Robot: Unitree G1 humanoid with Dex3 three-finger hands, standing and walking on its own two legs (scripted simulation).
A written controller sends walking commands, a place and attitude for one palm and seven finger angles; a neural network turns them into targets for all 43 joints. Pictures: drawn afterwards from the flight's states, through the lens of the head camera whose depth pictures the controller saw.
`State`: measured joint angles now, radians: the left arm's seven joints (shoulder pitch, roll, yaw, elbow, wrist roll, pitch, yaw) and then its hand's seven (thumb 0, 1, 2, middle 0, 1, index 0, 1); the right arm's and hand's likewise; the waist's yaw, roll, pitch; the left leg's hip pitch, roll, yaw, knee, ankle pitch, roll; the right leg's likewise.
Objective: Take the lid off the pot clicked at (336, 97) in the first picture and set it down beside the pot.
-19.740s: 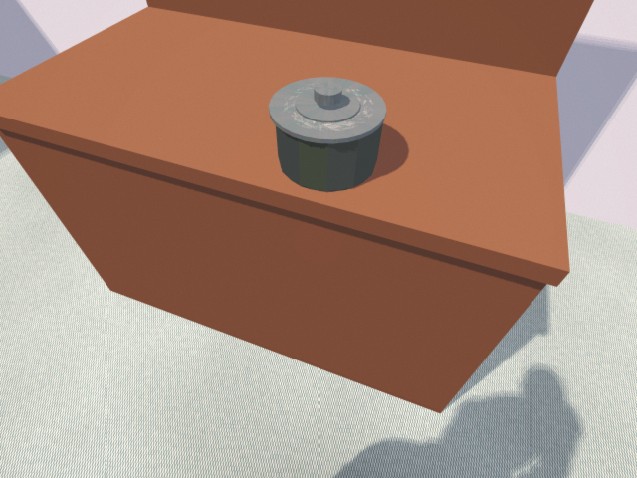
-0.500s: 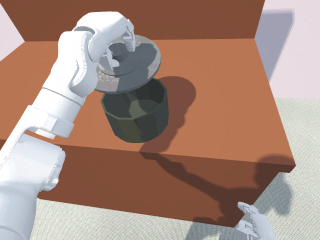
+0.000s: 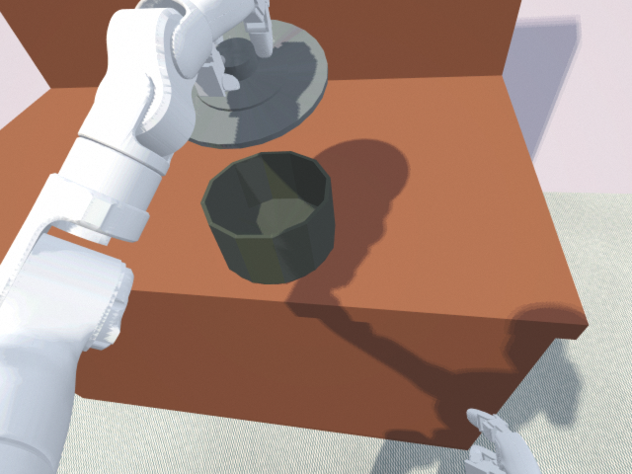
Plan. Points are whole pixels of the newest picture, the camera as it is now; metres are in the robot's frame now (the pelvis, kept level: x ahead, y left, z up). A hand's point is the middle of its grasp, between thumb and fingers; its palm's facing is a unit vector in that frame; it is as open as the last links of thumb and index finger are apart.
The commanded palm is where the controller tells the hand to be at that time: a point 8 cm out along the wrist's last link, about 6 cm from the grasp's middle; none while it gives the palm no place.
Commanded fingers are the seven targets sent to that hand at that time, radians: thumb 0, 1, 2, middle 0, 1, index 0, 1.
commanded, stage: lift the lid straight up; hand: left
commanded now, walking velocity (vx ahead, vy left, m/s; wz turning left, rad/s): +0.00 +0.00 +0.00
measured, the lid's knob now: (235, 59) +0.48 +0.09 +0.30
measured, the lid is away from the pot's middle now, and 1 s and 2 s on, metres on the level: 0.02 0.09 0.23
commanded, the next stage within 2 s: move the lid sideways beside the pot in 0.14 s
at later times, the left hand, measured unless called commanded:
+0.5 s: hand (201, 67) +0.45 +0.12 +0.31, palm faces -0.02 +0.02 -1.00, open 7.7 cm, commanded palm +0.42 +0.13 +0.37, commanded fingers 0.00 0.60 1.09 -0.93 -0.92 -0.91 -0.91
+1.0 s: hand (146, 72) +0.45 +0.18 +0.31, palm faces -0.07 +0.02 -1.00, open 7.7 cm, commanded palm +0.43 +0.20 +0.37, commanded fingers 0.00 0.60 1.09 -0.93 -0.92 -0.91 -0.91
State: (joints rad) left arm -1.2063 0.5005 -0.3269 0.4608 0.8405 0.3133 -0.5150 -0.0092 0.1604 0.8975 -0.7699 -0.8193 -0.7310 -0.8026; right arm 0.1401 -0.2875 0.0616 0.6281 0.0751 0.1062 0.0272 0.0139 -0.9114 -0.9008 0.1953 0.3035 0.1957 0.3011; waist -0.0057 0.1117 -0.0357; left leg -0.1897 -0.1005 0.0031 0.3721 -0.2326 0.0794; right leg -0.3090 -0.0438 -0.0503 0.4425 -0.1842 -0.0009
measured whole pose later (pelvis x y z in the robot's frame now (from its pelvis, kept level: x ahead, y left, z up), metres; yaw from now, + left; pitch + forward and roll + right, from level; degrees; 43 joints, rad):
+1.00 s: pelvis +0.00 -0.01 +0.00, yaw +0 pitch +3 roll +0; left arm -1.18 0.67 -0.22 0.55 0.88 0.25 -0.60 -0.01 0.16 0.89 -0.77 -0.82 -0.73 -0.80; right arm 0.18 -0.31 0.05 0.62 0.09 0.11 -0.01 0.01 -0.91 -0.90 0.19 0.30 0.20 0.30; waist -0.03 0.09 -0.01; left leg -0.20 -0.08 -0.01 0.38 -0.24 0.07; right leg -0.30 -0.03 -0.06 0.42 -0.17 -0.01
